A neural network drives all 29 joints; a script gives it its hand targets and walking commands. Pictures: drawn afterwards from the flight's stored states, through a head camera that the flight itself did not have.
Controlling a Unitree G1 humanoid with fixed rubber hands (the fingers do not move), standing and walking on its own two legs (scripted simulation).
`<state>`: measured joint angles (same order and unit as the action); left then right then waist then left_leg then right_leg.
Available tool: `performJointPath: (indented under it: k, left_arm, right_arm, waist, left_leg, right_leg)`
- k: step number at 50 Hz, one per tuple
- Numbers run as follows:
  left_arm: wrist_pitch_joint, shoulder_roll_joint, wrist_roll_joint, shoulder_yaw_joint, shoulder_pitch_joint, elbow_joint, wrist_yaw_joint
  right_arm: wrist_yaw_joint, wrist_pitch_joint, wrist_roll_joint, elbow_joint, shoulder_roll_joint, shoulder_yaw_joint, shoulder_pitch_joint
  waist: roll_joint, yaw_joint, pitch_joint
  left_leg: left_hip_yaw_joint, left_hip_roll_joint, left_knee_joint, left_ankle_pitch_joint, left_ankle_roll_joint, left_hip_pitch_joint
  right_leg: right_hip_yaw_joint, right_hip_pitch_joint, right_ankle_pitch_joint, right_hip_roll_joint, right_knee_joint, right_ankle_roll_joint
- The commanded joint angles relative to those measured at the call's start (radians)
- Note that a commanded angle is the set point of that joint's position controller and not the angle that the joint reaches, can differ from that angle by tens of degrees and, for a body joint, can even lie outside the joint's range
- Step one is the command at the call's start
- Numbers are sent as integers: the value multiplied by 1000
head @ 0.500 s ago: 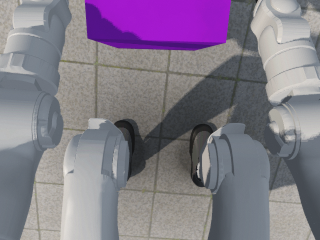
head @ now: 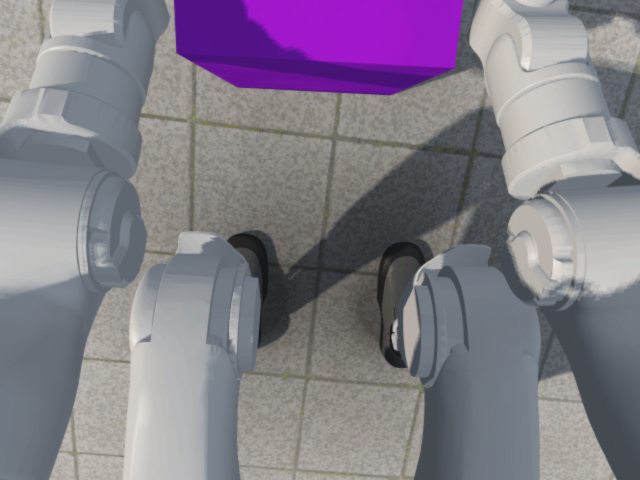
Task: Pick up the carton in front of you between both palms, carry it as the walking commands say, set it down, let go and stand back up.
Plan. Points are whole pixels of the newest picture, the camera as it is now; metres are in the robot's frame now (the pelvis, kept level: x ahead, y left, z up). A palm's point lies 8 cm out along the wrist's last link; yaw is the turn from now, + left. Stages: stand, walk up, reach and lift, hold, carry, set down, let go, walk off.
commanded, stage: reach and lift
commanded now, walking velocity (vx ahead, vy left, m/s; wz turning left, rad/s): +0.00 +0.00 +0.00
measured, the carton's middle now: out of the picture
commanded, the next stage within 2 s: none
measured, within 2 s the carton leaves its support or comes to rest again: leaves its support in 0.24 s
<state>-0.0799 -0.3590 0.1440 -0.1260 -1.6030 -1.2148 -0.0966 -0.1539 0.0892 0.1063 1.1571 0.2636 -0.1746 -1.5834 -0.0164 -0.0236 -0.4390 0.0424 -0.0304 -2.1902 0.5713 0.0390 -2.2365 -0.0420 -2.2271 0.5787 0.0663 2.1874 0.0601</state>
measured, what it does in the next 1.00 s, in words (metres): rises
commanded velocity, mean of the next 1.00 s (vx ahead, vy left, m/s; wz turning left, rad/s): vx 0.00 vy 0.00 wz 0.00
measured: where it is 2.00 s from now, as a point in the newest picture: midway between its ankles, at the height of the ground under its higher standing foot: (321, 320)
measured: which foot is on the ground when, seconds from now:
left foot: down 0.00-1.00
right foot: down 0.00-1.00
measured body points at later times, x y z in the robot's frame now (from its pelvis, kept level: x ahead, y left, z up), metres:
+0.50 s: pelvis +0.01 +0.00 +0.04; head +0.31 +0.02 +0.37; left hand +0.54 +0.18 -0.05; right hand +0.55 -0.12 -0.05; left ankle +0.11 +0.13 -0.34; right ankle +0.12 -0.13 -0.34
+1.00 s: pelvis +0.01 +0.00 +0.16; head +0.26 +0.01 +0.53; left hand +0.50 +0.18 +0.10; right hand +0.51 -0.13 +0.10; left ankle +0.11 +0.13 -0.34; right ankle +0.12 -0.13 -0.34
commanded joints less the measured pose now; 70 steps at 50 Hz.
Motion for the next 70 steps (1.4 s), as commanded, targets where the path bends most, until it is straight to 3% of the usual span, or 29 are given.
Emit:
performJointPath:
  k: [1,4,7,13,15,17,19,21,25,29,36,45,52,70]
  left_arm:
    - [-53,837,-36,128,-436,188,272]
    - [-85,933,-51,119,-410,244,324]
    - [-102,987,-18,174,-414,311,334]
    - [-125,1097,69,330,-489,611,294]
    - [-150,1137,70,354,-467,680,284]
    - [-174,1197,52,374,-424,722,262]
    - [-203,1234,21,358,-349,694,258]
    - [-228,1263,-24,314,-286,618,268]
    - [-258,1282,-154,146,-205,412,298]
    - [-262,1270,-240,37,-216,362,308]
    - [-277,1300,-269,29,-235,398,318]
    - [-314,1420,-185,196,-125,530,334]
    - [-310,1468,-158,272,34,555,328]
    - [-245,1505,-209,298,404,552,302]
  right_arm:
    - [260,46,-43,-161,-803,138,-450]
    - [307,76,-50,-213,-906,140,-430]
    - [312,90,-7,-279,-954,195,-442]
    - [279,110,105,-494,-1105,354,-482]
    - [271,133,104,-574,-1159,393,-472]
    - [260,153,98,-624,-1191,425,-451]
    - [259,177,69,-615,-1210,415,-401]
    - [267,199,15,-544,-1227,361,-339]
    - [287,228,-142,-356,-1212,158,-243]
    - [301,235,-221,-309,-1197,49,-258]
    - [325,256,-219,-332,-1257,67,-275]
    - [346,292,-139,-459,-1366,238,-161]
    - [346,286,-119,-485,-1406,310,5]
    - [338,226,-166,-475,-1431,335,384]
  waist:
    - [0,-9,1069]
    - [-11,-19,1064]
    - [-3,-23,1174]
    - [-2,-35,1784]
    - [14,-48,1973]
    - [30,-48,2049]
    - [33,-44,1972]
    - [28,-35,1792]
    - [23,5,1418]
    - [26,8,1380]
    - [15,-13,1540]
    - [14,-10,1730]
    - [20,2,1631]
    - [19,9,1323]
  left_leg:
    - [-95,-74,142,-238,-21,473]
    - [-105,-76,132,-275,-28,450]
    - [-109,-75,121,-347,-30,505]
    - [-129,-88,123,-633,-18,812]
    - [-126,-102,138,-718,-17,922]
    - [-137,-116,169,-709,-4,956]
    - [-141,-125,219,-637,1,918]
    - [-149,-126,281,-485,5,791]
    - [-144,-125,398,-208,-6,587]
    - [-140,-129,482,-138,-14,587]
    - [-143,-131,584,-133,-20,729]
    - [-143,-136,680,-287,-4,956]
    - [-114,-140,779,-338,4,1057]
    - [-27,-122,1134,-381,-15,1413]
  right_leg:
    - [114,475,-229,70,-124,-34]
    - [122,438,-254,72,-117,-41]
    - [127,477,-314,73,-104,-46]
    - [143,719,-576,91,-100,-40]
    - [144,738,-622,101,-123,-33]
    - [147,739,-606,113,-156,-25]
    - [149,703,-532,119,-208,-19]
    - [150,644,-406,122,-271,-20]
    - [158,511,-171,119,-390,-31]
    - [149,514,-110,119,-472,-38]
    - [146,640,-105,119,-576,-29]
    - [140,859,-246,122,-677,-14]
    - [111,965,-301,122,-777,-13]
    - [25,1312,-350,98,-1137,-31]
